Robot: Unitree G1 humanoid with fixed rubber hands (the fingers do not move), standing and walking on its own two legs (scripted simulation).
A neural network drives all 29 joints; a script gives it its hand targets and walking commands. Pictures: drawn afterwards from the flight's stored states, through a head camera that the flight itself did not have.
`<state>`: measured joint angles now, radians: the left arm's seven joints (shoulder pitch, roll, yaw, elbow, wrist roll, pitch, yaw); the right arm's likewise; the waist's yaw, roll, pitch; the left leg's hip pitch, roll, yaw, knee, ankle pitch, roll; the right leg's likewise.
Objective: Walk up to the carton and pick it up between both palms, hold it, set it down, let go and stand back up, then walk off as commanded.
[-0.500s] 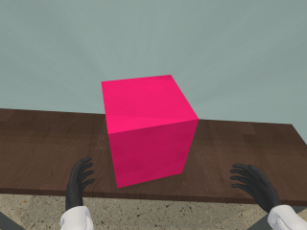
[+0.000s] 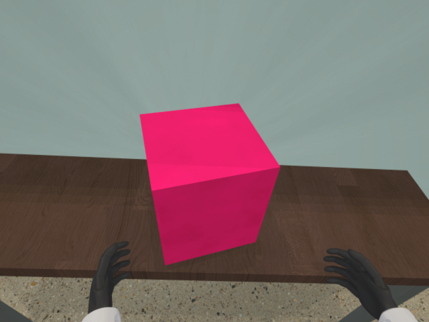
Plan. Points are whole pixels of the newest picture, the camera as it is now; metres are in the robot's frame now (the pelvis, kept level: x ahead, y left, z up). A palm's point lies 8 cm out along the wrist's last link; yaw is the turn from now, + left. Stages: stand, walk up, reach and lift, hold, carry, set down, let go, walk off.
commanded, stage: set down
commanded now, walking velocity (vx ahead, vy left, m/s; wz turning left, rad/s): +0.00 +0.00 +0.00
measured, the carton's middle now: (202, 183) +0.40 +0.05 +0.05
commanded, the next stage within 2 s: let go in 1.92 s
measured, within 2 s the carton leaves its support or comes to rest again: neither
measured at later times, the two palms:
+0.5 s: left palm (97, 311) +0.17 +0.21 -0.02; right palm (364, 311) +0.18 -0.25 -0.01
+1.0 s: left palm (93, 311) +0.17 +0.22 -0.02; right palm (354, 315) +0.18 -0.23 -0.02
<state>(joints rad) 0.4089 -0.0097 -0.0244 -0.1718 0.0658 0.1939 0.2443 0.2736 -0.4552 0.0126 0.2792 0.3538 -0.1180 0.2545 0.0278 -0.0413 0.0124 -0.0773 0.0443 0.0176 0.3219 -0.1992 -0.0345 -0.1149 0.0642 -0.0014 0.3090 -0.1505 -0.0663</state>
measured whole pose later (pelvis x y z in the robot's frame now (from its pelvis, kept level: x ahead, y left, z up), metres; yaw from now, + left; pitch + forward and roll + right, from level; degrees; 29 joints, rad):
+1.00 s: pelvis -0.01 +0.01 +0.00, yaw +0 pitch -3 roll +0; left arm 0.28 0.11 -0.03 0.16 0.02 0.12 0.13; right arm 0.24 -0.30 -0.06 0.42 0.13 -0.10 0.18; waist 0.04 -0.02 0.04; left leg -0.08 0.02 0.02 0.32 -0.18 -0.02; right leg -0.11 0.04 0.00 0.30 -0.13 -0.04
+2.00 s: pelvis -0.04 +0.01 -0.01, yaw +3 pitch -9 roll +1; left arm 0.06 0.16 0.00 0.36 0.03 0.20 -0.07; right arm 0.24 -0.19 -0.01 0.54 -0.05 0.00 0.02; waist 0.02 0.04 0.09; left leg -0.07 0.00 -0.01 0.43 -0.24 0.01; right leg -0.11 0.00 -0.04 0.44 -0.20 -0.04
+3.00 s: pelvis +0.00 -0.02 -0.02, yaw +9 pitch +1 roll +0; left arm 0.25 0.39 -0.11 0.28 0.04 -0.17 -0.07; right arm 0.28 -0.38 -0.06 0.65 -0.04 -0.02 0.06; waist 0.00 -0.03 -0.02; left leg -0.28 0.02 -0.02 0.58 -0.31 -0.02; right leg -0.28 0.01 -0.16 0.58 -0.32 -0.07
